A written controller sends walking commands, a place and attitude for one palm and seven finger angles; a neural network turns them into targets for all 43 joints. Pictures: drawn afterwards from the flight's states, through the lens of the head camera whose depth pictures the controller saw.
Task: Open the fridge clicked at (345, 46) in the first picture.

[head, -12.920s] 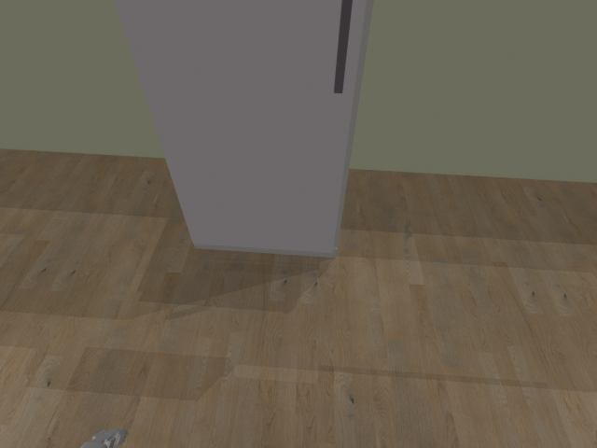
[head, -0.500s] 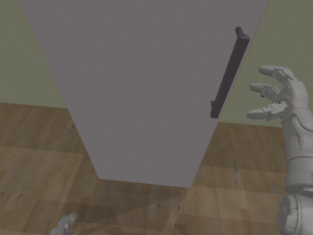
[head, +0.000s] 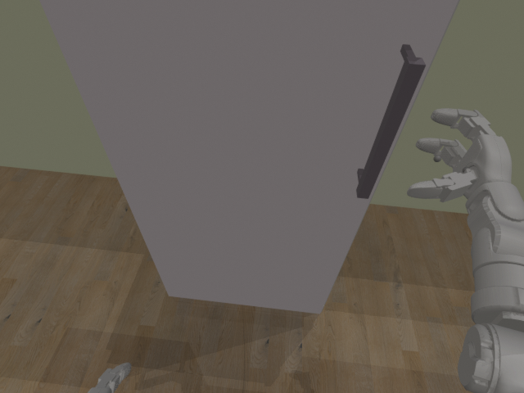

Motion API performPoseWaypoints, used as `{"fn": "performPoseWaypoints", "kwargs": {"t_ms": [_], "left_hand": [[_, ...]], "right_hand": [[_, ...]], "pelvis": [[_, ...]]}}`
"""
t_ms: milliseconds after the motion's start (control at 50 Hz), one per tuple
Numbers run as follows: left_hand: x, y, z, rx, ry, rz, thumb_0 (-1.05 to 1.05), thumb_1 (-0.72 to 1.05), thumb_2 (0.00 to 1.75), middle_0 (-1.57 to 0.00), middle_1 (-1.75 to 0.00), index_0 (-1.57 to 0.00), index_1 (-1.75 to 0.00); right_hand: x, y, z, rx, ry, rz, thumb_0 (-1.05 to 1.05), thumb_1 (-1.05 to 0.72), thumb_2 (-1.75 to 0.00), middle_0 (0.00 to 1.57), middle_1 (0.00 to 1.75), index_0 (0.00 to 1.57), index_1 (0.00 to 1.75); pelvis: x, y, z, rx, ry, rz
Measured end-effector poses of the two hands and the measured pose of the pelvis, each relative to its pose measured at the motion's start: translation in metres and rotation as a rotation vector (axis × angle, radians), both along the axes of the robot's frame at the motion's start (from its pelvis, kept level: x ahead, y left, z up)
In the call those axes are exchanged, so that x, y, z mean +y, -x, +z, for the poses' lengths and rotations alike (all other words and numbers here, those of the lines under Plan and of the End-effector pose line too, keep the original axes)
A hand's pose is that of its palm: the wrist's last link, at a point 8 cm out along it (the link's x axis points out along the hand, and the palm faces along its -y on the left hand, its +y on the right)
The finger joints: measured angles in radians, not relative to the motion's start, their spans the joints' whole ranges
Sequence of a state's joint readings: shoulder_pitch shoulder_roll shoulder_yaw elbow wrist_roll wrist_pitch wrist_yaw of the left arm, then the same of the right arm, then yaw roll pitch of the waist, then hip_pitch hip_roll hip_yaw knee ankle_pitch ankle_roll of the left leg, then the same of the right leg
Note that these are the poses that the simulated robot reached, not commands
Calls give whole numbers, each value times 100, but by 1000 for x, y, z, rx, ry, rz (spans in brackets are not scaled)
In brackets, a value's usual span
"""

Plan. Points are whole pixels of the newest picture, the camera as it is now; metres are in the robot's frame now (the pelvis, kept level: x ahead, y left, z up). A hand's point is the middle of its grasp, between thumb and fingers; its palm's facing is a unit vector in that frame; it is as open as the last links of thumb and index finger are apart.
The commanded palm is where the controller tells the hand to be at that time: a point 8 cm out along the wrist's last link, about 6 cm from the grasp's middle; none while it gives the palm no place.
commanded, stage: move the hooked fingers beside the handle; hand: right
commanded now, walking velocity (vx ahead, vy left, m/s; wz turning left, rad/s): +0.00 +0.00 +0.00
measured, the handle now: (381, 131) +0.49 -0.14 +0.17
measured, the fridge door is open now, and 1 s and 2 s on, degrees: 0 0 0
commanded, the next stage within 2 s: feel for the door with the fingertips in 0.34 s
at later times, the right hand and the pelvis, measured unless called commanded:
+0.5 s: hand (433, 158) +0.43 -0.21 +0.17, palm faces +0.05 +1.00 +0.00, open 14.0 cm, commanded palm +0.41 -0.25 +0.17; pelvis +0.00 +0.00 +0.00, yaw +0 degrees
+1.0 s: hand (410, 152) +0.44 -0.17 +0.17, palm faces +0.05 +1.00 +0.02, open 14.0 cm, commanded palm +0.41 -0.22 +0.17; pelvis +0.00 +0.00 +0.00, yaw +0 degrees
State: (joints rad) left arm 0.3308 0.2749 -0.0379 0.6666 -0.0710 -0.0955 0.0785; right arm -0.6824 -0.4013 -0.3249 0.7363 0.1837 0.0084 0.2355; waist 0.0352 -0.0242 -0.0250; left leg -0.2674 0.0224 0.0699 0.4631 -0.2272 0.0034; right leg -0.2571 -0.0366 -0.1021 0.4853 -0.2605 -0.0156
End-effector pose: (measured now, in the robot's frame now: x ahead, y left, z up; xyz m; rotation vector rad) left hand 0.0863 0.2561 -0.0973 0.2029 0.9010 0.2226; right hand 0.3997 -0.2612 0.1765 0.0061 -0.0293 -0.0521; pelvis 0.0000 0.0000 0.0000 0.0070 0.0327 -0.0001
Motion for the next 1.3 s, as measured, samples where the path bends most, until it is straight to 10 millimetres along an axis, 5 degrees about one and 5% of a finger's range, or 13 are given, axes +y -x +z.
{"fn": "performPoseWaypoints", "kwargs": {"t_ms": [240, 500, 640, 820, 1060, 1300], "left_hand": [[-1, -15, 5, -36, -8, -28, 1, 90, 90, -20, -30, -20, -30], [1, 3, -1, 16, -5, -2, 1, 90, 90, -20, -30, -20, -30], [2, 9, -4, 48, -6, -2, 1, 90, 90, -20, -30, -20, -30], [-4, -2, -2, 9, 18, 1, 1, 90, 90, -20, -30, -20, -30], [-6, -15, 0, -14, 15, -22, 1, 90, 90, -20, -30, -20, -30], [5, 10, -4, 48, -8, 1, 1, 90, 90, -20, -30, -20, -30]], "right_hand": [[3, -4, -2, 25, -7, 1, -2, 51, -30, 30, 120, 30, 120], [-1, -10, -7, 37, 2, -1, -2, 50, -30, 30, 120, 30, 120], [15, -14, -4, 8, -12, 34, -2, 51, -30, 30, 120, 30, 120], [34, -16, -8, 15, -24, 29, -2, 50, -30, 30, 120, 30, 120], [33, -16, -1, 24, -9, 2, -2, 51, -30, 30, 120, 30, 120], [29, -28, -3, 33, -13, 6, -2, 50, -30, 30, 120, 30, 121]], "pelvis": [[1, 4, -1, 5, 0, -11], [1, 2, -1, 16, -1, -5], [-1, 0, -2, 20, -3, -8], [-1, -3, -1, 16, 0, 6], [2, 0, -1, 8, 0, -6], [3, 4, -2, 28, -1, -9]]}}
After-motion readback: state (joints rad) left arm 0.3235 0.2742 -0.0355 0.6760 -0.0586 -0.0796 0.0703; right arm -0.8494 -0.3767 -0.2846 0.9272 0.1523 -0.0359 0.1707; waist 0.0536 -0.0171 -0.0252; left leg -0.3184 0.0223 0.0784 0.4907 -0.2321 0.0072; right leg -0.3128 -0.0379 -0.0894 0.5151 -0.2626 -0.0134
